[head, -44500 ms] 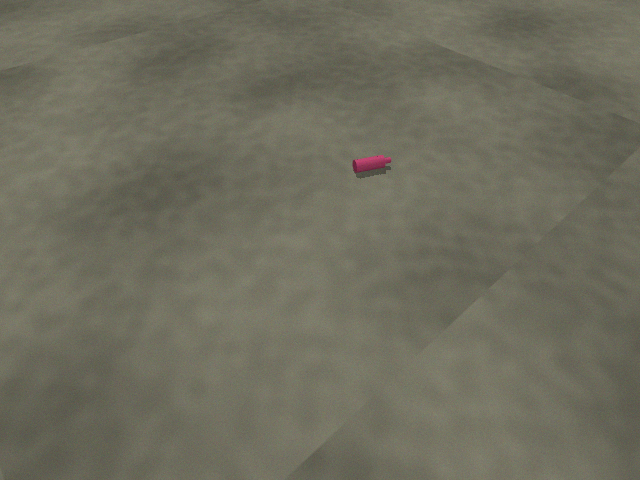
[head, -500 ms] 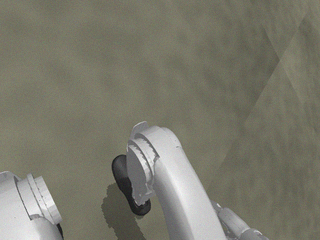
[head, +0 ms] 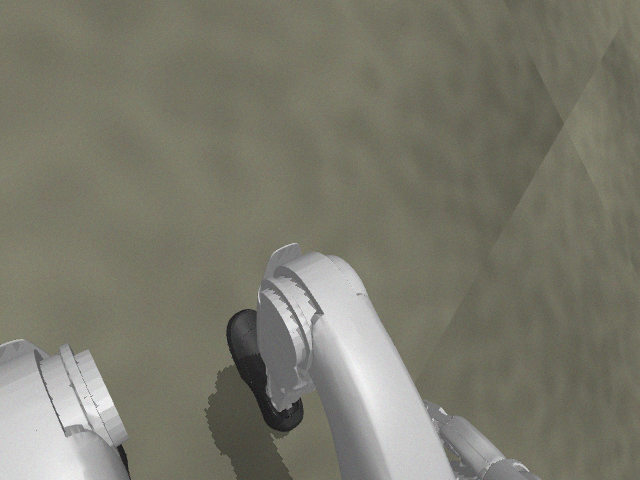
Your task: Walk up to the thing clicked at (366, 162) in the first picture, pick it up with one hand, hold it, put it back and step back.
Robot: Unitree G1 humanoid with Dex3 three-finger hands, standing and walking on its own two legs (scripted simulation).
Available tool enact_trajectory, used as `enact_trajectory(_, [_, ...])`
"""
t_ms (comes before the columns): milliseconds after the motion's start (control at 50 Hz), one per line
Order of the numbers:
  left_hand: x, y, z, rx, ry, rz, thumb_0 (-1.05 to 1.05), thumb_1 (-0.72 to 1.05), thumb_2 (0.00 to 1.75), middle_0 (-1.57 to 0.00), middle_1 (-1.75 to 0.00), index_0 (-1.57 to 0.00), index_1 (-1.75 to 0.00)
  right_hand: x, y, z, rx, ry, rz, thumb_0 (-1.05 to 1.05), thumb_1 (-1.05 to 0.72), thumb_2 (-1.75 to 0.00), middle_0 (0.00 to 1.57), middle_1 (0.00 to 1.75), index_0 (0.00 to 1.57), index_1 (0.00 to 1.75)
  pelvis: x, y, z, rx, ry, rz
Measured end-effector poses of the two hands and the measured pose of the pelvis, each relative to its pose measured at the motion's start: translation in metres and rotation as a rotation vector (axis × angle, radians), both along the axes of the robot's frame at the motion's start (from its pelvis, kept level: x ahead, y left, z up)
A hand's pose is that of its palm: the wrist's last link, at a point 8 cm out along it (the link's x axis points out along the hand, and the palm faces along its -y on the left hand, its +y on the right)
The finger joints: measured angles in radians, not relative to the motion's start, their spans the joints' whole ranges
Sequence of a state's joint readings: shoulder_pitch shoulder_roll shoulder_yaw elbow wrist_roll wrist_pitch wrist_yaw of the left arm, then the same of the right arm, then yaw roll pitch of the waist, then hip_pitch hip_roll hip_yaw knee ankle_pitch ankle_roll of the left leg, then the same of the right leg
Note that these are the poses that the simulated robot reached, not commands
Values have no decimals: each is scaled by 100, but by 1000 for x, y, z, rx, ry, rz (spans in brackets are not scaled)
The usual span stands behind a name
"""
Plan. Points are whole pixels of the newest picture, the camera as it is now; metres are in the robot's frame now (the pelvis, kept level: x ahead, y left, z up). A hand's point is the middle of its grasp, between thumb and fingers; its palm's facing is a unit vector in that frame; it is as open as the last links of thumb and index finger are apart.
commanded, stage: settle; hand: left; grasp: from above
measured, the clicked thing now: out of the picture +0.48 +0.35 -0.28
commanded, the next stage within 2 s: lift in 0.66 s
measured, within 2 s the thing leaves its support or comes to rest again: leaves its support in 0.14 s
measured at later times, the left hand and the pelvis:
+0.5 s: hand out of the picture +0.45 +0.39 -0.16, palm faces -0.47 -0.09 -0.88, open 8.9 cm; pelvis +0.00 +0.00 +0.02, yaw +3 degrees
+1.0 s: hand out of the picture +0.44 +0.37 -0.11, palm faces -0.48 -0.12 -0.87, open 8.9 cm; pelvis -0.01 -0.01 +0.05, yaw +7 degrees
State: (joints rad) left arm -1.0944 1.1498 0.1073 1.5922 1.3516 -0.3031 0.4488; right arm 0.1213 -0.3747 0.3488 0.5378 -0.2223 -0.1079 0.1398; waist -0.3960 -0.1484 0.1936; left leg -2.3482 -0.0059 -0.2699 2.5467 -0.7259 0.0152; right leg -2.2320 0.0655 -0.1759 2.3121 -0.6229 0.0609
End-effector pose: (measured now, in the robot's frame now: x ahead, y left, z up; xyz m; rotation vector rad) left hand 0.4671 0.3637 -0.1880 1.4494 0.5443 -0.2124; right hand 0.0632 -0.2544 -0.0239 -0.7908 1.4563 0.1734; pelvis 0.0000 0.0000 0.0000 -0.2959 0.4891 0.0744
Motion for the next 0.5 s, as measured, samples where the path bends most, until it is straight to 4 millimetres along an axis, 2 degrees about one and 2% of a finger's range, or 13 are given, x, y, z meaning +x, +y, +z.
enact_trajectory(160, [-3,6,9,6,-9,-19,1,21,21,-78,-38,-83,-32,13,0,2,4,-8,4,0,-92,-90,21,29,20,30,3,0,4,-3,21,8])
enact_trajectory(380, [-6,27,59,37,-43,2,1,22,16,-82,-33,-86,-28,43,-5,0,22,-76,-4,0,-91,-90,20,29,20,30,3,0,13,4,67,34])
enact_trajectory(500, [-10,26,81,44,10,-8,1,21,16,-83,-32,-87,-27,49,-3,-4,47,-97,-37,0,-91,-90,20,29,20,30,1,0,22,16,89,47])
